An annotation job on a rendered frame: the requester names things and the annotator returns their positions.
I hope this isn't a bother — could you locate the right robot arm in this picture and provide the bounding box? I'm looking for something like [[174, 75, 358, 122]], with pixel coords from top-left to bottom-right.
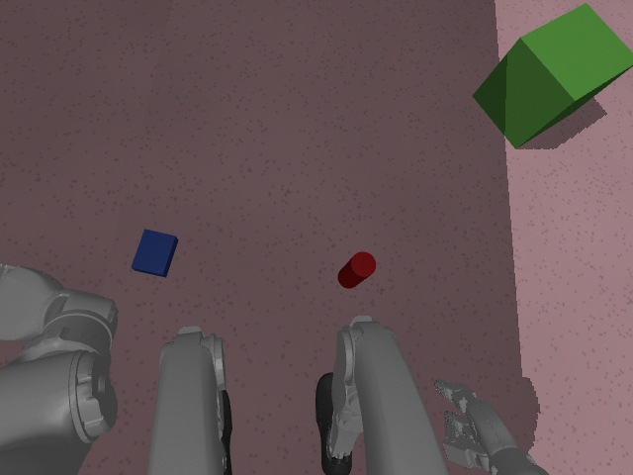
[[489, 447, 549, 475]]

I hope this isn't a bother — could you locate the left robot arm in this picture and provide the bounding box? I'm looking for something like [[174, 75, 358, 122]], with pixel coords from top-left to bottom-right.
[[0, 289, 119, 475]]

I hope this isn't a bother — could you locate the right robot hand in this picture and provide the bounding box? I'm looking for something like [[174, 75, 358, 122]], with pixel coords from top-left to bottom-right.
[[434, 380, 518, 471]]

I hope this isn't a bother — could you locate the left robot hand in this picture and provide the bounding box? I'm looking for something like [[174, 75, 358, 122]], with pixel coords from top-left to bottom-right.
[[0, 263, 65, 341]]

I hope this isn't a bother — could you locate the right robot foot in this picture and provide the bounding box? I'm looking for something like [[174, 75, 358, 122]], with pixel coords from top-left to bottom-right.
[[316, 373, 352, 475]]

